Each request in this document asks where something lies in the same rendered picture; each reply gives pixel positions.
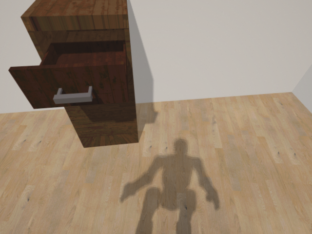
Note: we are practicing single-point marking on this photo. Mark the drawer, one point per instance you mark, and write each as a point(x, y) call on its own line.
point(74, 66)

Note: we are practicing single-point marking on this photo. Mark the handle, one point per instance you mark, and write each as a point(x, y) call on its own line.
point(73, 98)

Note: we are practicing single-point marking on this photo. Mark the cabinet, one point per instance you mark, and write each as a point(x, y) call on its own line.
point(50, 21)

